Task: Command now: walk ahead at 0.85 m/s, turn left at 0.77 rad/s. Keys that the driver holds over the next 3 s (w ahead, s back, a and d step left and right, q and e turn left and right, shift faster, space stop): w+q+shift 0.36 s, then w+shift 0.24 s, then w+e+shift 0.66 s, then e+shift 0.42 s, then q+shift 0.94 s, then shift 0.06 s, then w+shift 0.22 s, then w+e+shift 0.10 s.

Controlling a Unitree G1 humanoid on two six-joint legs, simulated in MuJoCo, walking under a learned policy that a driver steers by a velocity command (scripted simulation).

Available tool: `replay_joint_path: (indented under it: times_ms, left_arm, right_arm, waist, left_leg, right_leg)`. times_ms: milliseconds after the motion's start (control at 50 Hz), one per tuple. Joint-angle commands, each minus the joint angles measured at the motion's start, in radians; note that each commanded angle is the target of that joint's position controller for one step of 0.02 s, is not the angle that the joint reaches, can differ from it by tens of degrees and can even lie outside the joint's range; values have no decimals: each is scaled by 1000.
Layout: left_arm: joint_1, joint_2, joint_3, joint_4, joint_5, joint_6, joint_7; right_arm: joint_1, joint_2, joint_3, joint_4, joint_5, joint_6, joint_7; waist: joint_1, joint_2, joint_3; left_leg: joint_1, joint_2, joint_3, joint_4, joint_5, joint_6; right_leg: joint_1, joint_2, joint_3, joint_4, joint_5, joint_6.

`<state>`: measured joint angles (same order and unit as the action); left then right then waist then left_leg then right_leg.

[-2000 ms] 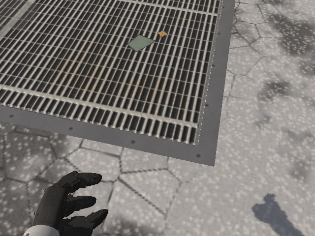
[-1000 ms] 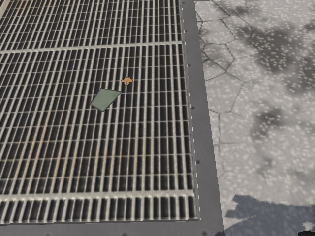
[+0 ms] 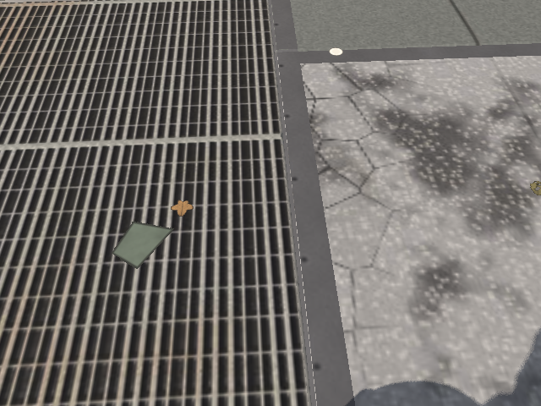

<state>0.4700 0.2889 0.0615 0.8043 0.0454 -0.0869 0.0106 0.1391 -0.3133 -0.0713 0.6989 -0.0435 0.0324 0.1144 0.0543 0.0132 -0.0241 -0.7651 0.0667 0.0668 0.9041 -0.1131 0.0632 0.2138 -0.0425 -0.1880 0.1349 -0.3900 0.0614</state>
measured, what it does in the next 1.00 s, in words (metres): walks ahead, turning left: left foot, then right foot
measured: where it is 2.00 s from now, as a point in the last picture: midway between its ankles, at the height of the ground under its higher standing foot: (191, 118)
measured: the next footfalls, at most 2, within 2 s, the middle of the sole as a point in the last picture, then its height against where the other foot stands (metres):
left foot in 0.08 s outside the picture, level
right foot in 0.54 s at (250, 317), level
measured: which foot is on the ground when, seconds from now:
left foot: up 0.00-0.06, down 0.08-0.56, up 0.58-0.94, down 0.96-1.00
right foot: down 0.00-0.10, up 0.12-0.52, down 0.54-0.96, up 0.98-1.00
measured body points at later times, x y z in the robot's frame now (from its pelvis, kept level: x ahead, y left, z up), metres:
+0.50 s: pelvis +0.42 +0.12 +0.00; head +0.46 +0.15 +0.45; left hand +0.58 +0.42 -0.07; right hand +0.50 -0.16 -0.11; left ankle +0.19 +0.10 -0.72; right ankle +0.69 +0.08 -0.69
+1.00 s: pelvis +0.86 +0.34 -0.01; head +0.88 +0.36 +0.44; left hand +0.69 +0.58 -0.13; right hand +1.19 +0.24 -0.04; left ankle +0.92 +0.49 -0.72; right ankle +0.70 +0.13 -0.67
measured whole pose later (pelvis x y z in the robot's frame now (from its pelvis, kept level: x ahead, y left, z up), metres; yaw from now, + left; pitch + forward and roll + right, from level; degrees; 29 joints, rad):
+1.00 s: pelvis +0.86 +0.34 -0.01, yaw +16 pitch +2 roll -1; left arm 0.54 0.29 0.07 0.92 -0.01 -0.08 -0.02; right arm -0.05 -0.26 0.03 0.61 -0.07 -0.10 0.01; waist 0.13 -0.01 0.01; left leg -0.52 0.04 0.00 0.63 -0.14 0.00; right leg -0.06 0.04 0.16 0.81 -0.47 -0.08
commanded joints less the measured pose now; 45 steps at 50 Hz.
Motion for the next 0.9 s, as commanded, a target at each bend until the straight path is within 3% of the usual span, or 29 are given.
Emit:
replay_joint_path:
  times_ms: [20,40,60,80,100,120,140,160,180,240,280,340,400,420,440,480,500,520,540,560,580,600,640,680,740,780,820,860,900]
  left_arm:
    - [-14,150,30,-13,4,-2,10]
    - [-6,175,32,-3,4,4,12]
    - [-9,208,37,1,9,19,12]
    - [-42,237,42,-14,-1,28,12]
    - [-43,202,28,-46,-10,19,5]
    - [-105,78,2,-135,-18,-6,-19]
    - [-219,127,-2,-181,-7,-26,-25]
    - [-305,123,-6,-202,-12,-40,-25]
    - [-276,101,-19,-191,-13,-47,-22]
    - [-212,92,-28,-175,29,6,-24]
    - [-263,86,-31,-192,34,35,-29]
    - [-462,71,-46,-267,15,36,-41]
    - [-532,48,-59,-276,3,24,-55]
    - [-531,42,-61,-259,2,26,-55]
    - [-542,40,-63,-277,-2,17,-53]
    - [-517,71,-51,-269,1,9,-40]
    - [-437,116,-33,-240,-2,10,-31]
    - [-278,169,-8,-201,-16,11,-16]
    - [-49,198,11,-141,-27,17,5]
    - [146,260,34,-104,-7,20,30]
    - [71,335,54,-95,11,16,15]
    - [-55,228,45,-121,3,19,-11]
    - [-91,113,22,-77,-6,10,-23]
    - [-54,73,4,-9,-7,0,-22]
    - [-13,92,5,32,-32,-16,-20]
    - [-47,123,17,19,-29,-22,-14]
    - [-77,161,34,6,-39,-25,-21]
    - [-43,193,45,15,-54,-29,-35]
    - [0,195,45,33,-57,-24,-35]
  right_arm:
    - [-207,-18,18,-142,6,-16,-5]
    - [-152,-33,13,-134,11,-16,-19]
    - [-16,-65,-1,-105,21,-22,-33]
    - [204,-110,-24,-45,22,-36,-45]
    - [365,-208,-64,16,8,-38,-61]
    - [305,-326,-96,8,30,-27,-71]
    - [325,-323,-94,-20,33,-28,-70]
    - [327,-291,-87,13,27,-31,-83]
    - [318,-245,-75,31,24,-41,-95]
    - [196,-156,-38,3,32,-69,-106]
    - [210,-143,-30,5,43,-88,-100]
    - [249,-149,-31,12,40,-102,-99]
    - [307,-155,-34,44,52,-110,-101]
    - [323,-146,-29,61,55,-113,-99]
    - [341,-149,-26,72,62,-120,-106]
    - [328,-168,-27,96,61,-128,-119]
    - [315,-211,-35,97,49,-127,-125]
    - [295,-241,-40,102,25,-123,-127]
    - [231,-240,-40,101,6,-117,-125]
    - [217,-142,-17,86,-6,-126,-127]
    - [376,-13,16,42,65,-132,-106]
    - [323,-84,25,71,37,-129,-116]
    - [131,-103,25,37,13,-125,-99]
    - [60,-56,43,-14,-18,-114,-81]
    - [-11,-24,68,-72,-39,-105,-72]
    - [-125,-31,87,-130,-29,-115,-58]
    - [-189,-17,102,-141,-3,-120,-40]
    - [-196,-40,93,-132,10,-118,-48]
    - [-180,-75,75,-122,5,-119,-68]
  waist:
    - [0,-123,188]
    - [-33,-146,122]
    - [-107,-164,24]
    - [-213,-156,-96]
    - [-271,-33,-206]
    - [-172,300,-244]
    - [-212,112,-286]
    - [-209,35,-160]
    - [-147,-32,-43]
    - [-33,-19,51]
    - [-29,-19,105]
    - [-78,-4,179]
    - [-128,29,136]
    - [-144,0,91]
    - [-140,51,111]
    - [-116,44,72]
    - [-75,58,5]
    - [9,76,-84]
    - [150,67,-169]
    - [213,-39,-270]
    - [36,-501,-388]
    - [35,-260,-269]
    - [26,3,-60]
    - [-29,-30,26]
    - [-69,-68,99]
    - [-72,-61,145]
    - [-62,-63,141]
    - [-45,-65,117]
    - [-44,-54,74]
  left_leg:
    - [12,-32,104,-135,-135,92]
    - [131,-98,154,-133,-202,123]
    - [296,-170,179,-115,-280,149]
    - [583,-215,148,-174,-261,177]
    - [962,-155,-45,-260,-364,213]
    - [1163,127,-700,-527,-684,315]
    - [1168,180,-903,-629,-630,328]
    - [1078,175,-809,-637,-492,304]
    - [898,149,-706,-640,-356,270]
    - [580,29,-517,-681,-267,259]
    - [493,-8,-467,-729,-235,266]
    - [434,-57,-433,-784,-74,242]
    - [526,-58,-399,-769,239,196]
    - [594,-60,-377,-781,330,177]
    - [626,-28,-387,-747,477,166]
    - [738,-4,-375,-681,721,132]
    - [803,14,-381,-593,868,113]
    - [825,28,-375,-407,987,97]
    - [744,0,-333,-145,937,86]
    - [556,-61,-277,237,596,79]
    - [239,-265,-211,574,-267,20]
    - [117,-178,-229,594,-239,50]
    - [107,-107,-212,509,-166,54]
    - [105,-57,-198,411,-196,43]
    - [34,10,-162,243,-225,-11]
    - [99,29,-128,15,-92,-51]
    - [362,-15,-66,-214,69,-70]
    - [471,-42,-45,-260,164,-67]
    - [498,-61,-49,-333,125,-54]
  right_leg:
    - [-69,-242,-50,17,664,-139]
    - [-49,-249,-68,144,1051,-136]
    - [-53,-257,-78,358,1341,-138]
    - [-172,-252,-78,637,1375,-131]
    - [-497,-196,-70,970,1067,-96]
    - [-929,49,19,1352,0,-28]
    - [-1034,48,248,1434,23,-51]
    - [-1085,-4,267,1420,68,-65]
    - [-1033,-57,259,1300,106,-73]
    - [-876,-102,262,1137,62,-42]
    - [-891,-109,229,1032,66,-15]
    - [-896,-76,178,779,274,14]
    - [-801,-18,142,551,494,-14]
    - [-772,12,124,540,538,-31]
    - [-745,6,135,472,562,-54]
    - [-633,45,134,390,531,-92]
    - [-541,86,132,398,432,-103]
    - [-398,100,145,425,335,-123]
    - [-184,65,141,412,281,-134]
    - [42,-100,328,469,-61,-151]
    - [211,-357,1000,210,-246,-296]
    - [119,-316,1059,141,-317,-308]
    - [-140,-245,799,137,-113,-316]
    - [-284,-172,679,116,-2,-302]
    - [-370,-139,626,38,77,-325]
    - [-496,-106,553,-38,137,-323]
    - [-647,-49,458,-90,233,-286]
    - [-602,-81,469,-96,387,-271]
    - [-449,-86,456,29,586,-239]
Over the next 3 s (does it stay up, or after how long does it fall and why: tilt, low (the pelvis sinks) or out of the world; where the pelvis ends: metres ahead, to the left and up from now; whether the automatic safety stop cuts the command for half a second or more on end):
stays up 1.61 0.47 0.01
